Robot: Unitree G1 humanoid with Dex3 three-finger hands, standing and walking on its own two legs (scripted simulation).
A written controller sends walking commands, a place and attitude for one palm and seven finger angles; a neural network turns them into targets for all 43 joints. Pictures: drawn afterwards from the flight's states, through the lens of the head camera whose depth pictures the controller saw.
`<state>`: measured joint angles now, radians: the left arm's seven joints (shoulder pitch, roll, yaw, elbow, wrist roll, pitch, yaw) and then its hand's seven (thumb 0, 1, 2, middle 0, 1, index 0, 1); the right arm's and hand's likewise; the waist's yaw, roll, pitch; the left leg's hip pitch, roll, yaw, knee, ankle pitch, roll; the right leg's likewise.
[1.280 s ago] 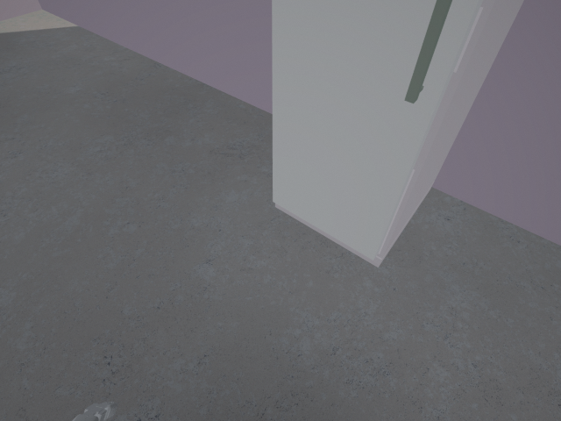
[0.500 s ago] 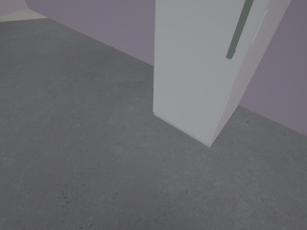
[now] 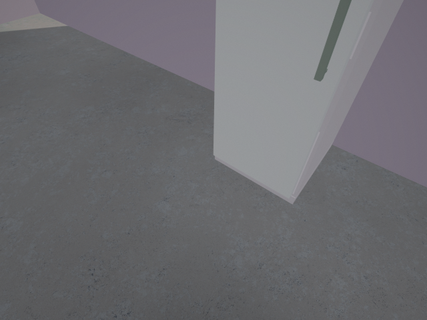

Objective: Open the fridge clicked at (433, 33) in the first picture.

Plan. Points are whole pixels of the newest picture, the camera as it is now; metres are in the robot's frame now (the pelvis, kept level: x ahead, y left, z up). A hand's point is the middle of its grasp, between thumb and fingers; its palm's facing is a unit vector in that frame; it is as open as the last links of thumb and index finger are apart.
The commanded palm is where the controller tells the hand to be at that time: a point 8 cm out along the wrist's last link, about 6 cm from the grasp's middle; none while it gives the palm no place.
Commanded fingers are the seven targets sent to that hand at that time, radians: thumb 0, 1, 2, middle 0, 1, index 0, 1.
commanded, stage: look at it before walking up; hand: right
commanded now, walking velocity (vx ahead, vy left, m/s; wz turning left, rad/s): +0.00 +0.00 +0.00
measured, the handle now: (345, 7) +0.84 -0.31 +0.24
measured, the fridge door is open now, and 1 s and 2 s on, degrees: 0 0 0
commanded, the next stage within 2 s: walk to a spot facing it in 0.36 s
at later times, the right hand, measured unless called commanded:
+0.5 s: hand out of the picture +0.08 -0.25 -0.15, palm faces -0.01 +0.94 -0.34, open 7.4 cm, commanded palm none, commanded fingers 0.00 -0.90 -0.90 0.20 0.30 0.20 0.30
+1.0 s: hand out of the picture +0.03 -0.17 -0.17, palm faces -0.14 +0.96 -0.23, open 7.3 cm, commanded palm none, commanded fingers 0.00 -0.90 -0.90 0.20 0.30 0.20 0.30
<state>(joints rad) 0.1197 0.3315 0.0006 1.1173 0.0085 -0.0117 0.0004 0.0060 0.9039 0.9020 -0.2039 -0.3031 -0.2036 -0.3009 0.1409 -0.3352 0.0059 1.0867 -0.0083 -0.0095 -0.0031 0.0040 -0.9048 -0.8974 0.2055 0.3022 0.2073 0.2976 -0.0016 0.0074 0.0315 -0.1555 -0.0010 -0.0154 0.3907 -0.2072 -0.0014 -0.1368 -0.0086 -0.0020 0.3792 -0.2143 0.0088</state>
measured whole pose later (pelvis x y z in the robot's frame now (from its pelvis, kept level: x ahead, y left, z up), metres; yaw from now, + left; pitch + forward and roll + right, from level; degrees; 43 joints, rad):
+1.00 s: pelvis -0.03 +0.02 -0.01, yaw +12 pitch +0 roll -1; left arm 0.15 0.23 0.06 0.98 0.02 0.05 0.01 0.01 0.91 0.90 -0.20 -0.30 -0.20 -0.30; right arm 0.29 -0.18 -0.04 0.94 -0.01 0.03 0.00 0.00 -0.91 -0.90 0.21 0.30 0.21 0.30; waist -0.03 -0.02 0.09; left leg -0.30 -0.07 -0.05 0.52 -0.21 0.06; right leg -0.46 -0.04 -0.01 1.07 -0.37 0.06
